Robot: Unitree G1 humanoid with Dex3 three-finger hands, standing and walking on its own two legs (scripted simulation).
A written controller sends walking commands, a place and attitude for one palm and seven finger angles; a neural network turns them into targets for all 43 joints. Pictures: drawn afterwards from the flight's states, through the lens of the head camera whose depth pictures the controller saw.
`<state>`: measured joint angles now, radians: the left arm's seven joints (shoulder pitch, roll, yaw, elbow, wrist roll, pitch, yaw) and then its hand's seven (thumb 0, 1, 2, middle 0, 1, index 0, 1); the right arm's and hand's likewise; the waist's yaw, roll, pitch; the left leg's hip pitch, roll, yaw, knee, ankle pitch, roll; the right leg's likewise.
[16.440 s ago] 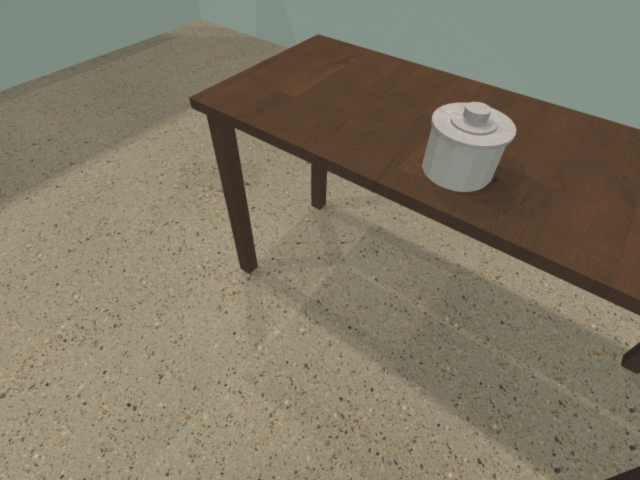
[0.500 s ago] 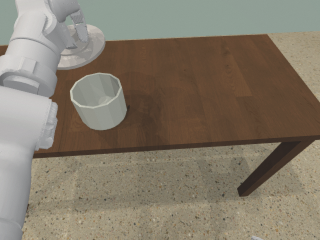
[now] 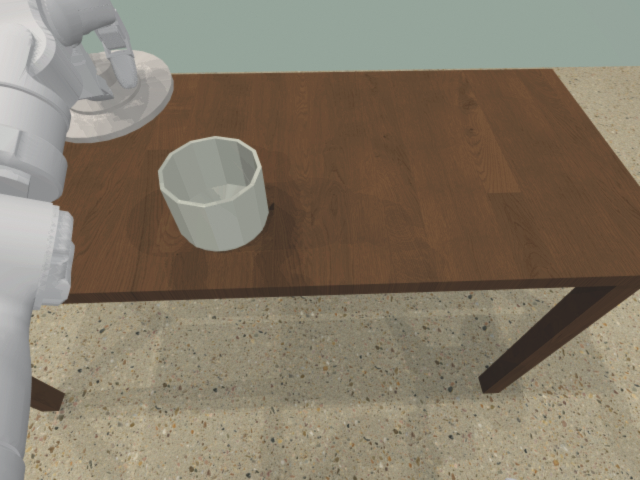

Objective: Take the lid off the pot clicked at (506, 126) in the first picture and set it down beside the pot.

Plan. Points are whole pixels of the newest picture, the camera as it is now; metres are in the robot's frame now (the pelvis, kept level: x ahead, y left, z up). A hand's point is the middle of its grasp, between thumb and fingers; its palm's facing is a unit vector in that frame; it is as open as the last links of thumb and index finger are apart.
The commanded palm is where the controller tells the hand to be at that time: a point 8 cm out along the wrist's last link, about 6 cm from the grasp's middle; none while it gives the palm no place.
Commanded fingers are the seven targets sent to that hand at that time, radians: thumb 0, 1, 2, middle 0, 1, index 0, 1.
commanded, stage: move the lid sideways beside the pot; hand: left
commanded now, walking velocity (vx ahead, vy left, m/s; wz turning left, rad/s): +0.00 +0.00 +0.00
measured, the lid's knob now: (93, 72) +0.53 +0.23 +0.23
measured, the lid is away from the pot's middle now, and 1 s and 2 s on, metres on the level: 0.10 0.21 0.23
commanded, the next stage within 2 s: lower the lid onto the table in 1.48 s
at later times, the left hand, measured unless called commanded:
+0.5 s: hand (35, 69) +0.49 +0.27 +0.25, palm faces -0.29 -0.11 -0.95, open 5.4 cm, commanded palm +0.51 +0.28 +0.33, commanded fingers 0.00 0.70 0.95 -0.69 -1.10 -0.91 -1.16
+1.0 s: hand out of the picture +0.47 +0.33 +0.25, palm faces -0.30 -0.13 -0.95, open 5.4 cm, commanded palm +0.51 +0.33 +0.33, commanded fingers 0.00 0.70 0.95 -0.69 -1.10 -0.91 -1.16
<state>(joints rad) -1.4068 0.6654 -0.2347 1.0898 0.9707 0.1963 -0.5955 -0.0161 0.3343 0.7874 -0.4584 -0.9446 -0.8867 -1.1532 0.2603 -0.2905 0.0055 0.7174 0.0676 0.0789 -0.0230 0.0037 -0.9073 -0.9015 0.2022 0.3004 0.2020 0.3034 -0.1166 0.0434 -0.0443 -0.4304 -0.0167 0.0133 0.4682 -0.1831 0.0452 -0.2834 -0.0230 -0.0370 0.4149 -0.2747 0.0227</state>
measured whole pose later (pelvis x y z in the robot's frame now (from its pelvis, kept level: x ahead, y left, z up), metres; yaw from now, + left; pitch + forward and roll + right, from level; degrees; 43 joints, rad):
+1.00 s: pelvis +0.00 +0.00 +0.00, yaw +0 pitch +9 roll -2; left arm -1.39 0.91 -0.17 1.14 1.01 0.09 -0.61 -0.02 0.34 0.79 -0.46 -0.94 -0.89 -1.15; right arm 0.28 -0.31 0.03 0.72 0.09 0.11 -0.06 0.00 -0.91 -0.90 0.20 0.30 0.20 0.30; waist -0.11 0.04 -0.03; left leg -0.46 0.00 0.01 0.50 -0.20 0.05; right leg -0.29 -0.01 -0.04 0.40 -0.26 0.02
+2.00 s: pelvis +0.00 +0.00 +0.00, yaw -1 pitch +11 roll -2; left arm -1.45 0.94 -0.17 1.30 1.04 0.14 -0.59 -0.02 0.34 0.79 -0.45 -0.94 -0.89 -1.16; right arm 0.33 -0.31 0.04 0.74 0.10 0.09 -0.05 0.00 -0.91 -0.90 0.20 0.30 0.20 0.30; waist -0.14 0.04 -0.04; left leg -0.51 0.01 0.01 0.54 -0.22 0.05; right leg -0.34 0.00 -0.03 0.42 -0.28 0.03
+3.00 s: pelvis +0.00 +0.01 -0.01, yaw -2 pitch +13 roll -3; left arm -1.32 0.95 -0.11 1.31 1.02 0.04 -0.54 -0.03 0.35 0.79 -0.45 -0.94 -0.89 -1.16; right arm 0.34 -0.31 0.03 0.74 0.10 0.11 -0.07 0.00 -0.91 -0.90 0.20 0.30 0.20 0.30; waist -0.15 0.03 -0.06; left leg -0.61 0.02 0.02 0.64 -0.27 0.05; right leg -0.43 0.01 -0.02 0.51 -0.31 0.03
